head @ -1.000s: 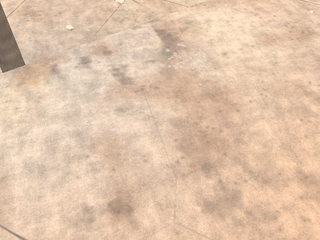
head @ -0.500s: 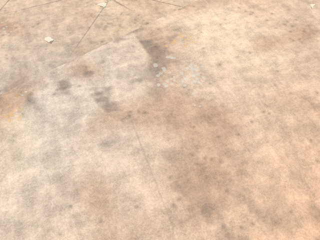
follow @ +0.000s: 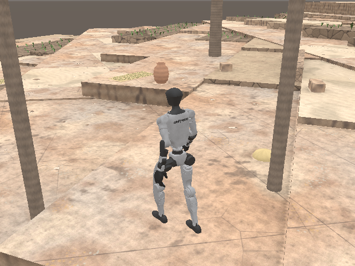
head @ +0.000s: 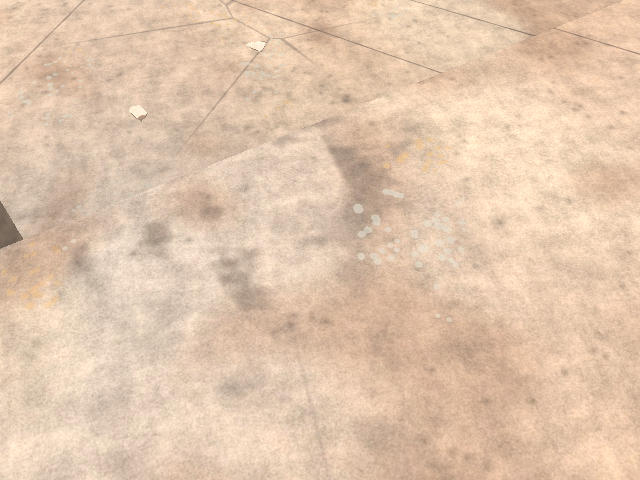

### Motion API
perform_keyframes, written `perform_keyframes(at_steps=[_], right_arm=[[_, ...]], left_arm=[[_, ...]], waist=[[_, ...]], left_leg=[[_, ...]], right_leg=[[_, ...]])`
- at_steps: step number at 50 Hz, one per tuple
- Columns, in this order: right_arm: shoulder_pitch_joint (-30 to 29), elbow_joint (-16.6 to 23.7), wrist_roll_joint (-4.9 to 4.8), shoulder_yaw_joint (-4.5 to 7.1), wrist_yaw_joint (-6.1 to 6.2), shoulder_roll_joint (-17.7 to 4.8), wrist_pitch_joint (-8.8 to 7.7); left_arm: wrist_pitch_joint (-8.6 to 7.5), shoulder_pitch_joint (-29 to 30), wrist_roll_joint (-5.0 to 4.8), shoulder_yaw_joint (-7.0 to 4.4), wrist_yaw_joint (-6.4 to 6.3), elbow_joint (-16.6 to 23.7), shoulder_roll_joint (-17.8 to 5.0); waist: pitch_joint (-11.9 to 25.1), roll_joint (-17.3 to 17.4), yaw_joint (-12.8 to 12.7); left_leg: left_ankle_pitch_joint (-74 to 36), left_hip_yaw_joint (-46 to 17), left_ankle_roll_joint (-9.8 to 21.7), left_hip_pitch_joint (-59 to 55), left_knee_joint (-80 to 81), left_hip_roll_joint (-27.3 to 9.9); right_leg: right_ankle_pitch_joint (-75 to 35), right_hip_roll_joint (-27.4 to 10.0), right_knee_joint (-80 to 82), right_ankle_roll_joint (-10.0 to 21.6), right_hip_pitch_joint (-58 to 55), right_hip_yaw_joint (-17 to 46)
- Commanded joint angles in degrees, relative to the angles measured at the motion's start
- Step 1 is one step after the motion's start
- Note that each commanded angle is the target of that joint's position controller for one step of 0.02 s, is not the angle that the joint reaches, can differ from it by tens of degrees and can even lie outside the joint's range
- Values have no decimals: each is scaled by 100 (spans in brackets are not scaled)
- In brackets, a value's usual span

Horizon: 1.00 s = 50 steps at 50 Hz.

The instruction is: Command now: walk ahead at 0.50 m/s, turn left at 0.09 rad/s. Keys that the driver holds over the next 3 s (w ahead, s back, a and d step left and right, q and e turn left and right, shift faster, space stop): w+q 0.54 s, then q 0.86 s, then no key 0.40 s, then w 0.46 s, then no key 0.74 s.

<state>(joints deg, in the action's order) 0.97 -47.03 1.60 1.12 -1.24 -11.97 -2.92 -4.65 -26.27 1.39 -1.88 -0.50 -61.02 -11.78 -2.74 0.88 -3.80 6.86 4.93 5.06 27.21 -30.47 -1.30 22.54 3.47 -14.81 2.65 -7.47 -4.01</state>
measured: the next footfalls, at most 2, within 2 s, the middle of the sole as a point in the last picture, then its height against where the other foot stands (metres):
left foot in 0.02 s outside the picture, level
right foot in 0.54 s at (379, 475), level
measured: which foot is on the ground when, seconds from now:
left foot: up 0.00-0.00, down 0.02-0.56, up 0.58-1.00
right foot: down 0.00-0.02, up 0.04-0.52, down 0.54-1.00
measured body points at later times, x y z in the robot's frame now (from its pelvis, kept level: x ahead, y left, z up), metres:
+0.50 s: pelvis +0.26 +0.01 +0.01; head +0.30 +0.02 +0.46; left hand +0.45 +0.27 -0.08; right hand +0.25 -0.25 -0.12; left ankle +0.13 +0.08 -0.73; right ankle +0.43 -0.08 -0.71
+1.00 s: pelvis +0.42 +0.04 +0.00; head +0.45 +0.07 +0.45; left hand +0.33 +0.30 -0.13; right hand +0.70 -0.08 -0.10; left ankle +0.44 +0.15 -0.72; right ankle +0.44 -0.07 -0.73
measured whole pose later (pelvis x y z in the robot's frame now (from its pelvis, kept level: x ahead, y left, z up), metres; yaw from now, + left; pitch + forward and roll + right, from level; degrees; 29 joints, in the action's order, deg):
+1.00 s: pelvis +0.42 +0.04 +0.00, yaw +31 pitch +0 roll -1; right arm 6.1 -42.5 1.9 3.1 -3.0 -14.0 1.9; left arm -1.6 -15.5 0.7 -3.1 -0.9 -48.3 -14.9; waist -4.4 0.2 -2.1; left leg 12.3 3.5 3.2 23.6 -34.7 -0.3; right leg 20.1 -4.4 -30.4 0.0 9.8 -15.2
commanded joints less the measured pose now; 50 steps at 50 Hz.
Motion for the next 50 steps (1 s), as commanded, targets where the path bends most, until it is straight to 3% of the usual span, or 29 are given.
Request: perform_keyframes(at_steps=[1, 2, 3, 4, 5, 7, 10, 12, 15, 21, 24, 26, 27, 28, 29, 30, 31, 32, 33, 36, 40, 43, 48, 49, 50], right_arm=[[2494, -495, 154, 384, 159, -1074, -158], [2997, -590, 197, 572, 164, -1763, -138], [2521, -577, -70, 530, 95, -1496, -47], [1829, -457, -128, 461, 75, -1234, -32], [1528, -420, -104, 376, 48, -880, -52], [1422, -547, -129, 283, 82, -576, -109], [1714, -660, -165, 336, 111, -791, -199], [1878, -679, -161, 376, 121, -923, -188], [2196, -706, -145, 379, 107, -876, -151], [2683, -704, -77, 426, 147, -951, -92], [2470, -581, -41, 489, 208, -1092, -66], [2171, -471, -59, 538, 190, -1218, -85], [2135, -413, -105, 512, 143, -1084, -129], [2298, -165, -282, 406, 144, -605, -151], [2759, -31, -301, 408, 181, -563, -102], [2815, -282, -149, 459, 245, -874, 23], [2462, -306, -80, 467, 205, -837, 69], [2278, -260, -62, 464, 170, -708, 114], [2138, -193, 7, 483, 126, -697, 189], [2047, -71, 3, 475, 8, -634, 378], [1387, 271, 4, 378, -105, -523, 476], [1008, 463, -4, 286, -185, -455, 478], [682, 734, 21, 331, -179, -689, 477], [783, 737, 39, 347, -162, -707, 438], [1087, 656, 89, 376, -111, -764, 359]], left_arm=[[-30, 168, -46, -129, -37, 310, -829], [-49, -465, -241, -27, 50, 446, -260], [-63, -130, -47, -159, 53, 422, -746], [-88, 410, -29, -191, 68, 617, -799], [-139, 713, -27, -166, 88, 700, -716], [-28, 736, 89, -147, 108, 748, -548], [148, 890, 135, -128, 150, 892, -447], [198, 1391, 118, -122, 155, 1106, -478], [210, 2208, 74, -102, 157, 1417, -501], [153, 3177, -11, -42, 167, 1882, -537], [69, 2980, -38, -72, 150, 1974, -699], [-24, 2007, -35, -164, 78, 1726, -890], [-115, 1221, 52, -263, 3, 1551, -1164], [-141, 425, 216, -374, -96, 1588, -1692], [-26, 694, 158, -429, -85, 1604, -1901], [34, 1125, 86, -323, -56, 1733, -1336], [25, 1400, 27, -194, -43, 1785, -834], [15, 1507, 28, -125, -42, 1764, -644], [-12, 1461, 8, -95, -63, 1705, -592], [-80, 1335, -31, -132, -46, 1632, -753], [2, 1358, -44, -175, -83, 1610, -863], [67, 1378, -55, -212, -78, 1606, -966], [244, 1126, -75, -352, -54, 1562, -1259], [308, 1109, -83, -368, -69, 1555, -1273], [370, 964, -67, -375, -69, 1510, -1258]], waist=[[1231, -47, 1306], [1933, 1349, 1081], [1776, 747, 960], [842, 458, 708], [458, 90, 613], [150, 164, 273], [187, 181, 180], [15, 190, 259], [-148, 221, 511], [-60, 319, 874], [9, 409, 674], [371, 301, 208], [890, -122, -125], [1813, -953, -289], [2059, -1992, 147], [1356, -921, 362], [763, -278, 365], [516, -262, 443], [450, -553, 495], [621, -821, 600], [487, -839, 563], [481, -881, 484], [452, -887, 298], [493, -792, 348], [696, -404, 501]], left_leg=[[364, -704, 581, -3041, 385, -455], [772, -3706, 1488, -4701, 908, -2134], [863, -4533, 1507, -4456, 1493, -2015], [847, -3536, 1349, -3672, 1491, -1816], [296, -2980, 1208, -2970, 1661, -1564], [-482, -2198, 903, -2074, 1881, -1049], [-942, -1903, 990, -1758, 2003, -842], [-658, -1881, 1022, -1637, 2170, -775], [-532, -1927, 914, -1748, 2231, -665], [-1365, -2111, 791, -2447, 1684, -671], [-1734, -2331, 590, -2474, 1261, -745], [-2245, -2297, 378, -2110, 384, -528], [-1892, -1997, 243, -1649, -812, -101], [-73, -1347, 19, -585, -2572, 452], [2654, -904, -45, 596, -3590, 940], [2349, -1039, -44, 783, -4121, 417], [1996, -989, -119, 694, -4091, 267], [1813, -933, -196, 537, -3855, 105], [1714, -895, -270, 457, -3665, -3], [1359, -724, -414, 328, -3616, 126], [672, -516, -507, 506, -2647, -3], [139, -255, -431, -153, -1599, -11], [811, -74, -189, -540, -622, 105], [779, -53, -102, -776, -243, 167], [247, -158, 15, -1366, 333, 242]], right_leg=[[-4363, -1132, -3219, 426, 1387, -9], [-694, -34, -5520, 104, 3560, -258], [496, -60, -6096, 176, 4291, 559], [-9, -435, -6082, 210, 4635, 615], [-429, -640, -5726, 191, 4494, 611], [-668, -864, -5055, 43, 3911, 603], [-754, -842, -4561, -222, 3762, 464], [-1092, -883, -4054, -382, 4034, 400], [-1740, -866, -3151, -528, 4302, 379], [-2081, -605, -2179, -519, 4272, 422], [-1687, -494, -1655, -375, 3585, 527], [-1428, -271, -1154, -196, 2120, 415], [-1291, -689, -921, 2, 945, 786], [-724, -2291, -759, 338, -515, 2427], [-1577, -3135, -193, 896, -771, 4456], [-2057, -2983, -408, 965, -60, 3852], [-3035, -2639, -485, 892, 611, 2810], [-3901, -2348, -421, 733, 1065, 1971], [-4385, -2139, -386, 640, 1272, 1491], [-5401, -1981, -351, 677, 1422, 763], [-5039, -1952, -205, 742, 1497, 118], [-4635, -1854, -284, 644, 1760, -361], [-4063, -2136, -1007, 497, 1397, -380], [-3879, -2119, -1427, 400, 1392, -443], [-3515, -1947, -2214, 192, 1562, -613]])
